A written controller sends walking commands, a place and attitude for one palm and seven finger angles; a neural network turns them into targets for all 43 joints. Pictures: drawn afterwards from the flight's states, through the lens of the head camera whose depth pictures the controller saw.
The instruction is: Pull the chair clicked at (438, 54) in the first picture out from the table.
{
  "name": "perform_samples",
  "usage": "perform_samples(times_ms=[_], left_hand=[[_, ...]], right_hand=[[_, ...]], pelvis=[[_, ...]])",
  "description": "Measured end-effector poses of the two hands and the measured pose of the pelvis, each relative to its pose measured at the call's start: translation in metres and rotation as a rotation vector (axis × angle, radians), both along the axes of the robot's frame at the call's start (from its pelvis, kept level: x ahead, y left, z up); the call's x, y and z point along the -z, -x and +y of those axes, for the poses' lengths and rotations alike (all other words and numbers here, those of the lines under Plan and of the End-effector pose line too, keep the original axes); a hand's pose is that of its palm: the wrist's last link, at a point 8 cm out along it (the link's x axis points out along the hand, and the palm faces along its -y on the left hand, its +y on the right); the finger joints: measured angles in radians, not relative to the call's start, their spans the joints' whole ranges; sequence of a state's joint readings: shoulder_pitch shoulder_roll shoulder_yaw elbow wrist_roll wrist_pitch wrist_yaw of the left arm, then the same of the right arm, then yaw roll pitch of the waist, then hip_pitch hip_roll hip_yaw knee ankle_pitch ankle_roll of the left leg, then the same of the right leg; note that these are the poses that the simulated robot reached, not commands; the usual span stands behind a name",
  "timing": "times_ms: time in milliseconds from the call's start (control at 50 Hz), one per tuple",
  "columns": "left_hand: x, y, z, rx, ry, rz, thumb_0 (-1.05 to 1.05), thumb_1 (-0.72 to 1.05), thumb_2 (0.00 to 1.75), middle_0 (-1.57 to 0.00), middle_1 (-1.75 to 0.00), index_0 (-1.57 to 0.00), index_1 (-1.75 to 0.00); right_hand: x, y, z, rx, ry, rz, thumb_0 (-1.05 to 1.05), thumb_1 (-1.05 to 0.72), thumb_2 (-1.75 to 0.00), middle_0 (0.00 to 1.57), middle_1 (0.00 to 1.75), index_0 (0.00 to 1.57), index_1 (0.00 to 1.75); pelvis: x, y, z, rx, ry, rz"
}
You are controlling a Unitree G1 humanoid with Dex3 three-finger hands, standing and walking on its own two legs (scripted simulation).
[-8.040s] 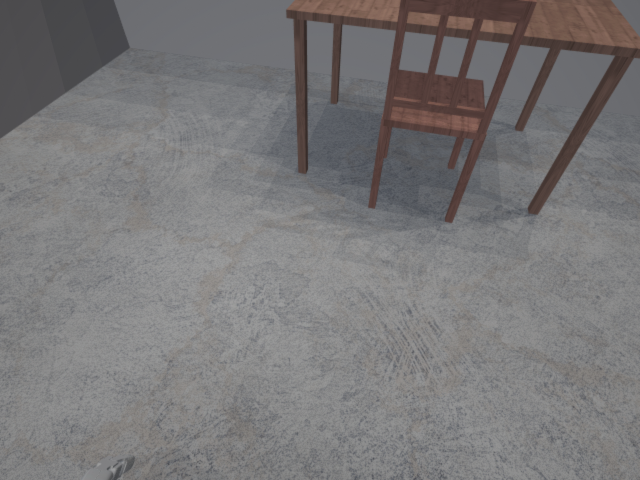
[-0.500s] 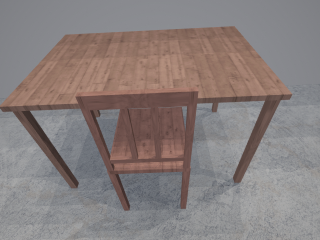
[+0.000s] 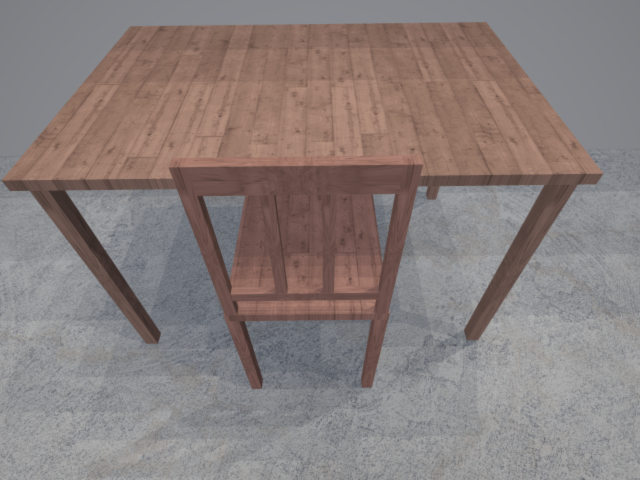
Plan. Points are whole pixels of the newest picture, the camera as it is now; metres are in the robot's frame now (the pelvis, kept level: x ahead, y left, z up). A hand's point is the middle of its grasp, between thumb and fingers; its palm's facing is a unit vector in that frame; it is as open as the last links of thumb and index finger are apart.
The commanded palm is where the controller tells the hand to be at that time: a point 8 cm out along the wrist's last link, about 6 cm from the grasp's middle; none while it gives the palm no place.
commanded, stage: look again from close up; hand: left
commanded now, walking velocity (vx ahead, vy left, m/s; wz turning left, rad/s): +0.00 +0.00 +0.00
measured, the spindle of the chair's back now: (275, 247) +0.52 +0.12 -0.08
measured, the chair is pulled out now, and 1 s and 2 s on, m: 0.00 0.00 0.00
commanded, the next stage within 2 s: raise the hand toward the chair's back in 1.16 s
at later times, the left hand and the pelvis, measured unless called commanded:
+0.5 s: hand out of the picture +0.06 +0.16 -0.17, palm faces +0.01 -0.98 -0.20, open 7.3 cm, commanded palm none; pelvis +0.06 -0.01 +0.00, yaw +0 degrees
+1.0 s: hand out of the picture +0.09 +0.15 -0.17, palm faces +0.01 -0.98 -0.20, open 7.3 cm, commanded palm none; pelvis +0.08 -0.03 +0.00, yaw +0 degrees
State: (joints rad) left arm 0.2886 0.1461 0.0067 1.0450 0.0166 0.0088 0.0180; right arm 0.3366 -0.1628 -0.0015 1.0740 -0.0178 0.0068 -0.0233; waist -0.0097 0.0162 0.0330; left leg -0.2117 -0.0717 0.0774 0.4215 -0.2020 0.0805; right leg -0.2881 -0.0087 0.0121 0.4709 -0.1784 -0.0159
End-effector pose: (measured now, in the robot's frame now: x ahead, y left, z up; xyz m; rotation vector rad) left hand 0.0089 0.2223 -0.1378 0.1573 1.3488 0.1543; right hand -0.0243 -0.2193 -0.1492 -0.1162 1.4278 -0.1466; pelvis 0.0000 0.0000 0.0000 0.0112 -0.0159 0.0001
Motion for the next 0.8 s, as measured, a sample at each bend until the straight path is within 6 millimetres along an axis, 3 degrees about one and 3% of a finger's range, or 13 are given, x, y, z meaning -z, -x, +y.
perform_samples(times_ms=[180,440,600,800], left_hand=[[-0.001,-0.009,-0.006,-0.006,0.002,0.038,0.01,0.92,0.9,-0.2,-0.3,-0.2,-0.3],[0.002,-0.04,-0.017,-0.007,0.01,0.054,0.01,0.93,0.9,-0.2,-0.3,-0.2,-0.3],[0.002,-0.061,-0.017,0.002,0.0,0.028,0.01,0.93,0.9,-0.2,-0.3,-0.2,-0.3],[0.0,-0.075,-0.02,0.007,-0.008,0.016,0.01,0.93,0.9,-0.2,-0.3,-0.2,-0.3]], right_hand=[[0.0,-0.044,0.001,-0.015,-0.011,-0.059,0.01,-0.91,-0.9,0.2,0.3,0.19,0.3],[-0.005,-0.092,-0.016,-0.033,0.028,-0.084,0.01,-0.92,-0.9,0.2,0.3,0.19,0.3],[-0.005,-0.102,-0.021,-0.032,0.032,-0.076,0.01,-0.92,-0.9,0.2,0.3,0.19,0.3],[-0.003,-0.096,-0.021,-0.02,0.017,-0.037,0.01,-0.92,-0.9,0.2,0.3,0.19,0.3]], pelvis=[[-0.002,-0.02,-0.003,0.003,0.001,0.017],[-0.003,-0.053,-0.012,0.007,0.005,0.019],[-0.003,-0.065,-0.017,0.008,0.007,0.016],[-0.003,-0.074,-0.023,0.008,0.007,0.018]])
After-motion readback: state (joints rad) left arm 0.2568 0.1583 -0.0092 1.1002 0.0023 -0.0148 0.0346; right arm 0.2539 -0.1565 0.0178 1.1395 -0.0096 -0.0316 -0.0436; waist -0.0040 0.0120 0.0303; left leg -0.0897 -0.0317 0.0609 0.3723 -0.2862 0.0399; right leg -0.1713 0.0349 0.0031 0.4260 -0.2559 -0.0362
